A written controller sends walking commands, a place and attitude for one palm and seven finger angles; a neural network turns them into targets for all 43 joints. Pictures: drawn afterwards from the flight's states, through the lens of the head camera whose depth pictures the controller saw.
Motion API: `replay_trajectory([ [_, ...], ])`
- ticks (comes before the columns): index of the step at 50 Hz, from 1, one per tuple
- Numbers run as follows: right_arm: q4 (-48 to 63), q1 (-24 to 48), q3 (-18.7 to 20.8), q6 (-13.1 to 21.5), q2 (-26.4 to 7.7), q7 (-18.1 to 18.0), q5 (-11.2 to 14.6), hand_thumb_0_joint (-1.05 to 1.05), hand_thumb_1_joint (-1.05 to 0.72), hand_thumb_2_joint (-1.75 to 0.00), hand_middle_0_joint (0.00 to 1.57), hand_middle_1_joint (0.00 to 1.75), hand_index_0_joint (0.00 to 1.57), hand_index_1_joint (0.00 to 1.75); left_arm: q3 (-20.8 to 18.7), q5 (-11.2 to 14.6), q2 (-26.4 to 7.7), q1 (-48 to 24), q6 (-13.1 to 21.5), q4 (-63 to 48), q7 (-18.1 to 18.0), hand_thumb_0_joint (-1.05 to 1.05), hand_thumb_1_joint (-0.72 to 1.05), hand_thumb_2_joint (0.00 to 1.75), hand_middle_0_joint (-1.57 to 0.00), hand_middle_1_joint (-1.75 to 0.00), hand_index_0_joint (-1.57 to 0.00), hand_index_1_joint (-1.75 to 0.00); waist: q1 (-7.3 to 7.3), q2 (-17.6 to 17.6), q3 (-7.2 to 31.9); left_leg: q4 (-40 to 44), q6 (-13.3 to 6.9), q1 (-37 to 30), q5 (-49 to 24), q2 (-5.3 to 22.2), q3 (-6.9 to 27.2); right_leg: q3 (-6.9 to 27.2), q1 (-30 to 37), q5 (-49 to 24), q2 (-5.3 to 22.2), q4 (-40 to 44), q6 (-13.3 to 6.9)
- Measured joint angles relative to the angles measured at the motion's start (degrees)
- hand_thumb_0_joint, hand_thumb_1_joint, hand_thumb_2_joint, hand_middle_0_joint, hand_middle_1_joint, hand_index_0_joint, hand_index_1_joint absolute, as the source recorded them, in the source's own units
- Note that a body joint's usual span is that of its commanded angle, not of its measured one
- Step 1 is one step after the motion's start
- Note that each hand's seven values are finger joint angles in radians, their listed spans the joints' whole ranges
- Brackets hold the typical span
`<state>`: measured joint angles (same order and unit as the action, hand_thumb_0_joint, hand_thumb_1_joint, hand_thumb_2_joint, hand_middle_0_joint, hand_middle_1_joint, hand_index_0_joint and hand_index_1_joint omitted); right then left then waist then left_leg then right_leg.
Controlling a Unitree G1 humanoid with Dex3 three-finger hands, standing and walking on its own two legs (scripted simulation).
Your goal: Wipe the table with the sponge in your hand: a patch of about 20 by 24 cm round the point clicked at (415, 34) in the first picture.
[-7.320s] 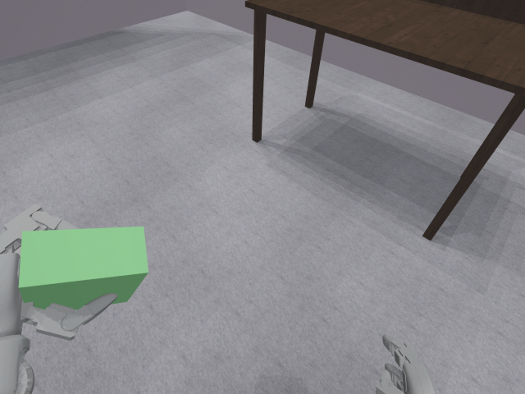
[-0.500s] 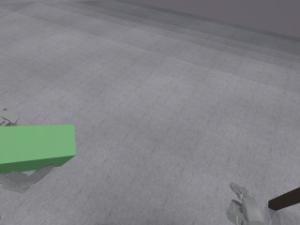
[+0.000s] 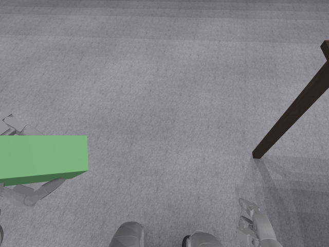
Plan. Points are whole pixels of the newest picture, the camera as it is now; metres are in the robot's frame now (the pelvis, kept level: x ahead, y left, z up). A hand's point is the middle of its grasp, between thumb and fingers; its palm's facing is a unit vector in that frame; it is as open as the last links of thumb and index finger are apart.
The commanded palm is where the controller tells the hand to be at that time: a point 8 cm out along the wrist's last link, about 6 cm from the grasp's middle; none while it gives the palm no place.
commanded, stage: turn to face it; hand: left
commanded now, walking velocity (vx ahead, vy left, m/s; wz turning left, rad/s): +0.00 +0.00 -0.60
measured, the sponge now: (54, 161) +0.24 +0.19 +0.16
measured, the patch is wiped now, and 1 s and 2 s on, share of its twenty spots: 0.00 0.00 0.00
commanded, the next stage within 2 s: none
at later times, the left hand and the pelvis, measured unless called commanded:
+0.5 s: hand (89, 177) +0.21 +0.12 +0.17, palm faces +0.15 -0.86 -0.48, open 9.9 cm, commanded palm +0.17 +0.17 +0.19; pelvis -0.07 -0.05 -0.01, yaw -18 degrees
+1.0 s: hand (154, 220) +0.16 +0.02 +0.18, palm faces -0.13 -0.89 -0.44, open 9.9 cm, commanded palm +0.14 +0.09 +0.19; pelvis -0.15 -0.06 +0.01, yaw -33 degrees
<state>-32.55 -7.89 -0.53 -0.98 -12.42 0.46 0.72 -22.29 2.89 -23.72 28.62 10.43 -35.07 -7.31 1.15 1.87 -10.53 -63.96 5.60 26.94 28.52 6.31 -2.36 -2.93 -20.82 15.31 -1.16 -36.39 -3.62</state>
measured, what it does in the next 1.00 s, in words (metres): walks backwards, turning right: left foot, then right foot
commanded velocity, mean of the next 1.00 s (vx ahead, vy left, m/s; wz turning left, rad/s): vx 0.00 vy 0.00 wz -0.60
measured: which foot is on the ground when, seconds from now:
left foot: up 0.00-0.20, down 0.22-0.50, up 0.52-0.98, down 1.00-1.00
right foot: down 0.00-0.24, up 0.26-0.48, down 0.50-1.00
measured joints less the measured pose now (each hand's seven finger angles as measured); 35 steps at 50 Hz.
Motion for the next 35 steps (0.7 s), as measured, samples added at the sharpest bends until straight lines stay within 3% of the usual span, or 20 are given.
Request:
replay_trajectory([
  [4, 0.24, -0.30, 2.00, -1.82, -1.86, -0.94, -0.17, 0.01, -0.91, -0.89, 0.20, 0.30, 0.20, 0.30, -2.64, 0.32, -2.21, 4.61, 0.75, -1.50, -0.22, 0.00, -0.46, 1.00, -0.78, -1.35, -0.76, -1.35, 0.50, -1.85, 1.71, 8.00, -0.21, -1.39, -1.79, -2.29, -1.40, 2.74, -0.35, -3.12, -1.16, 3.41, -0.51],
  [9, 1.20, -1.60, 2.76, -2.34, -3.71, -1.37, 0.00, 0.01, -0.91, -0.90, 0.20, 0.30, 0.19, 0.30, -2.87, 0.10, -1.86, 3.92, -0.01, -0.32, -1.03, 0.00, -0.46, 1.00, -0.78, -1.35, -0.76, -1.35, -0.82, -3.50, 4.95, 22.75, -1.51, -7.10, -3.56, -3.91, -1.46, 5.50, -1.70, -5.48, -2.75, 4.82, -0.60],
  [12, 2.21, -2.34, 2.65, -1.93, -3.91, -1.62, 0.01, 0.01, -0.91, -0.90, 0.19, 0.30, 0.19, 0.30, -1.40, -0.27, -0.39, 1.87, -0.60, 0.22, -1.10, 0.00, -0.46, 1.00, -0.78, -1.35, -0.76, -1.35, -1.46, -4.13, 6.57, 32.80, -3.10, -11.61, -10.42, -3.71, -2.03, 6.47, -3.49, -5.47, -3.77, 2.76, -0.07],
  [13, 2.41, -2.29, 2.60, -1.74, -3.34, -1.84, -0.06, 0.01, -0.91, -0.90, 0.19, 0.30, 0.19, 0.30, -1.02, -0.58, -0.06, 0.76, -0.56, 0.81, -0.96, 0.00, -0.46, 1.00, -0.78, -1.35, -0.76, -1.35, -2.08, -4.94, 6.32, 32.62, -3.39, -11.81, -12.54, -3.75, -2.83, 7.07, -4.40, -2.15, -3.77, 0.12, 0.95],
  [15, 2.87, -2.37, 2.21, -1.15, -1.92, -2.08, -0.24, 0.01, -0.91, -0.90, 0.19, 0.30, 0.19, 0.30, -0.44, -1.44, 0.72, -0.60, -0.48, 2.71, -0.68, 0.00, -0.46, 1.00, -0.78, -1.35, -0.76, -1.35, -3.15, -5.16, 6.40, 31.42, -3.44, -12.13, -12.26, -2.72, -4.33, 5.32, -7.59, 5.84, -3.24, -11.61, 3.45],
  [18, 3.20, -2.83, 1.29, 0.40, 0.36, -1.47, 0.00, 0.01, -0.91, -0.90, 0.20, 0.30, 0.19, 0.30, 0.86, -2.00, 2.37, -1.74, -0.95, 4.82, -0.46, 0.00, -0.46, 1.00, -0.77, -1.35, -0.76, -1.35, -3.98, -3.29, 6.56, 30.96, -2.56, -12.88, -11.43, 0.07, -5.33, 1.41, -9.00, 9.64, -0.81, -22.95, 5.86],
  [20, 3.30, -3.12, 0.22, 1.55, 1.58, -0.83, 0.21, 0.01, -0.91, -0.90, 0.20, 0.30, 0.19, 0.30, 1.94, -1.93, 3.47, -2.18, -1.23, 5.31, -0.52, 0.00, -0.46, 1.00, -0.77, -1.35, -0.76, -1.36, -4.69, -1.61, 6.39, 30.94, -1.60, -13.19, -11.59, 2.38, -6.18, -0.67, -6.88, 10.38, 1.02, -20.42, 6.76],
  [24, 4.06, -3.57, -1.86, 3.72, 3.72, 0.27, 0.13, 0.01, -0.91, -0.89, 0.20, 0.30, 0.20, 0.30, 2.47, -1.75, 2.60, -3.69, -1.26, 5.08, -0.43, 0.00, -0.46, 1.00, -0.77, -1.35, -0.76, -1.36, -5.20, 0.67, 4.89, 27.98, 0.81, -11.91, -10.99, 6.77, -7.57, -2.79, 0.54, 7.86, 2.78, -6.44, 7.27],
  [25, 4.32, -3.66, -2.19, 4.08, 3.99, 0.54, 0.16, 0.01, -0.91, -0.89, 0.20, 0.30, 0.20, 0.30, 2.26, -1.83, 1.89, -4.33, -1.15, 4.96, -0.37, 0.00, -0.46, 1.00, -0.77, -1.35, -0.76, -1.36, -5.08, 1.06, 4.38, 26.00, 1.48, -10.91, -10.31, 7.84, -7.55, -3.30, 2.17, 4.15, 2.74, -2.76, 6.27],
  [26, 4.13, -3.22, -2.26, 4.22, 3.76, 0.70, 0.25, 0.01, -0.91, -0.89, 0.20, 0.30, 0.20, 0.30, 2.35, -1.99, 1.84, -5.35, -0.95, 5.13, -0.28, 0.00, -0.46, 1.00, -0.77, -1.35, -0.76, -1.36, -4.52, 2.42, 3.18, 23.44, 0.79, -9.66, -9.54, 9.29, -6.56, -4.13, 2.16, 2.43, 1.52, -2.66, 4.11],
  [27, 3.50, -2.60, -2.27, 3.97, 3.45, 0.69, 0.28, 0.01, -0.90, -0.89, 0.20, 0.30, 0.20, 0.30, 2.45, -1.90, 1.80, -6.06, -0.79, 5.20, -0.16, 0.00, -0.46, 1.00, -0.77, -1.35, -0.76, -1.36, -3.85, 2.85, 2.31, 18.99, 0.28, -7.59, -5.42, 8.74, -4.35, -4.32, 1.31, 2.54, 0.97, -3.74, 2.07],
  [29, 1.79, -0.97, -2.06, 2.56, 2.61, 0.50, 0.22, 0.01, -0.90, -0.89, 0.20, 0.30, 0.20, 0.30, 2.19, -0.98, 1.76, -5.75, -0.97, 4.20, 0.03, 0.00, -0.46, 1.00, -0.77, -1.35, -0.76, -1.36, -2.97, 1.90, 1.10, 7.39, -0.16, -3.19, -0.45, 4.70, -0.35, -3.01, -0.22, 2.84, 0.82, -4.38, -0.37],
  [32, 0.60, 0.61, -1.09, 0.01, 1.05, 0.12, -0.14, 0.01, -0.91, -0.89, 0.20, 0.30, 0.20, 0.30, 0.61, 0.08, 1.05, -1.39, -0.38, 1.59, 0.05, 0.00, -0.46, 1.00, -0.77, -1.35, -0.76, -1.36, -1.34, 0.65, 0.37, -2.15, 0.02, 0.44, -1.02, 0.19, 1.18, -0.50, -0.54, 0.21, -0.01, -1.32, -1.17],
  [35, 0.29, 0.57, 0.52, -1.56, -0.47, -0.45, -0.32, 0.01, -0.91, -0.89, 0.20, 0.30, 0.20, 0.30, -0.91, 0.43, -0.25, 2.55, 0.57, 0.31, -0.01, 0.00, -0.46, 1.00, -0.77, -1.35, -0.76, -1.36, -0.32, -0.29, 1.18, -0.59, 0.15, 0.90, -2.67, -2.01, 0.27, 1.48, -0.30, -2.93, -0.98, 2.58, -1.80],
])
